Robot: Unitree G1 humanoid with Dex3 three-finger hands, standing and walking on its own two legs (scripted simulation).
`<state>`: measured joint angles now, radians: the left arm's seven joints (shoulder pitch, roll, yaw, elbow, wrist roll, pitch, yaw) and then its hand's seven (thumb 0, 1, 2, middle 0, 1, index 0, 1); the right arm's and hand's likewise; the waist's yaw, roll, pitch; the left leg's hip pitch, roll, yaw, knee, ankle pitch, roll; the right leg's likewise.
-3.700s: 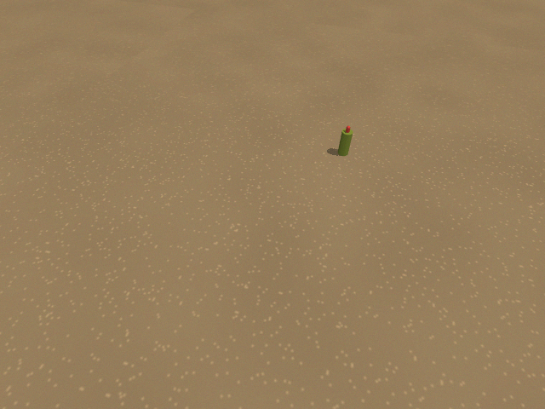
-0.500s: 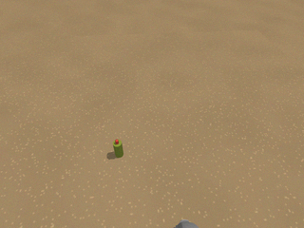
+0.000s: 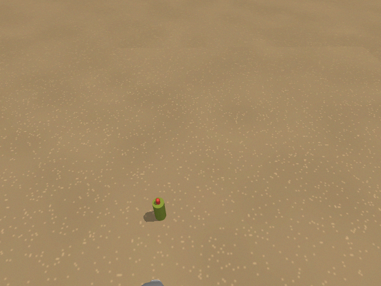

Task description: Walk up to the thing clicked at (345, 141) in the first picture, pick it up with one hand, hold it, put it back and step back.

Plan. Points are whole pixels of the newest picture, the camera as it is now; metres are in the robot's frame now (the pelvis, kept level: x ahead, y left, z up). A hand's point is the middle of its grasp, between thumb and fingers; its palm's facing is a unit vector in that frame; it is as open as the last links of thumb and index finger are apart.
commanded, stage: walk up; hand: left
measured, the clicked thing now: (159, 207) +0.61 +0.20 -0.67
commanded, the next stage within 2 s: none
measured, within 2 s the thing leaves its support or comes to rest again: neither
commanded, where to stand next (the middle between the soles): +0.25 +0.01 m, yaw -2 degrees
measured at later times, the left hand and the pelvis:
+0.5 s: hand (81, 261) +0.21 +0.29 -0.14, palm faces -0.09 -0.91 -0.41, open 7.4 cm; pelvis +0.13 +0.01 -0.01, yaw -2 degrees
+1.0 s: hand (90, 248) +0.25 +0.28 -0.16, palm faces -0.03 -0.95 -0.31, open 7.4 cm; pelvis +0.17 +0.03 +0.00, yaw -1 degrees
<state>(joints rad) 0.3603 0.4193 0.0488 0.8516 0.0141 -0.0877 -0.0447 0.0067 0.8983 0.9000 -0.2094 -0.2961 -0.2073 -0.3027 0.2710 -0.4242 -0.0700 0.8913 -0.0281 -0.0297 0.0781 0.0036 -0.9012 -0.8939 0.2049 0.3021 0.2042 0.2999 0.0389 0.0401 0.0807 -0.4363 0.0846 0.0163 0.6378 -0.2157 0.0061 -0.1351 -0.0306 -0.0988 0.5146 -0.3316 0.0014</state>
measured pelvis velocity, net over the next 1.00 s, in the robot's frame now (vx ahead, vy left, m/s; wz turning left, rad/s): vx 0.17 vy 0.03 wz -0.01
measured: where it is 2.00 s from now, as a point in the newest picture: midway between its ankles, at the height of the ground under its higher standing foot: outside the picture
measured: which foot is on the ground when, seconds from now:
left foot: up 0.00-0.02, down 0.04-0.52, up 0.54-0.80, down 0.82-1.00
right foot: down 0.00-0.06, up 0.08-0.46, down 0.48-1.00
